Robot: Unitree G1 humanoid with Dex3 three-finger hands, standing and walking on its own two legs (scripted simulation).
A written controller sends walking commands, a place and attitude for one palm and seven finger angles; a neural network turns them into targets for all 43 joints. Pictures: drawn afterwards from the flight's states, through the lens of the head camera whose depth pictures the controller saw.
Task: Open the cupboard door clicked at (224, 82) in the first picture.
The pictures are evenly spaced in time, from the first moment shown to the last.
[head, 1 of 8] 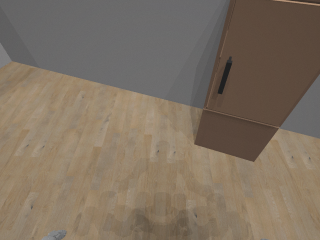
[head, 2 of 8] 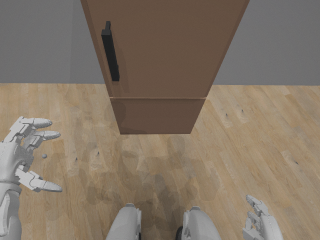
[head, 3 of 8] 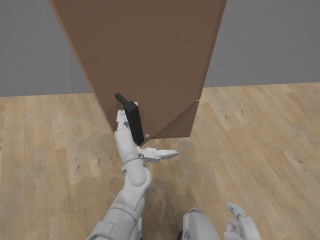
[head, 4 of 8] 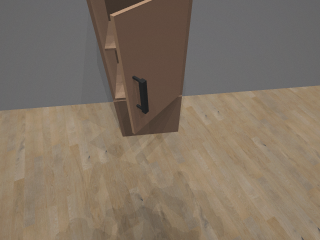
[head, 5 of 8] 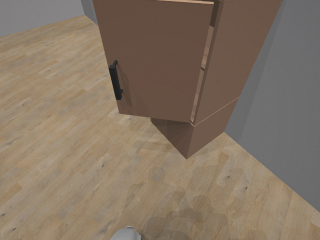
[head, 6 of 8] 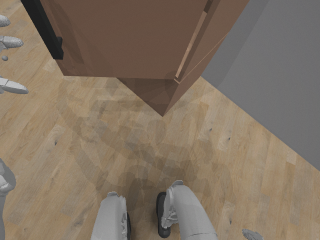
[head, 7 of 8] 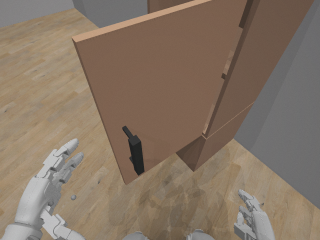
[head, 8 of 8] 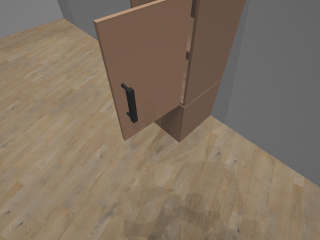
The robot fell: no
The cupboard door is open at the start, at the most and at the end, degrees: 0 87 87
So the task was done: yes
